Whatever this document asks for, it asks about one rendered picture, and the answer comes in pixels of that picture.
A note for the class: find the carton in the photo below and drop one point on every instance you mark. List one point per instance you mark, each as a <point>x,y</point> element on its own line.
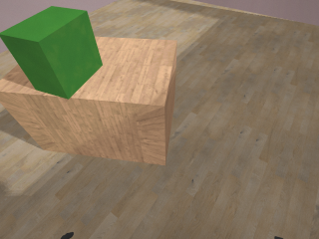
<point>56,49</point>

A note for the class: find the pedestal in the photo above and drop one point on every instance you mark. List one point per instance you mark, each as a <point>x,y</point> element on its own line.
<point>123,111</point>

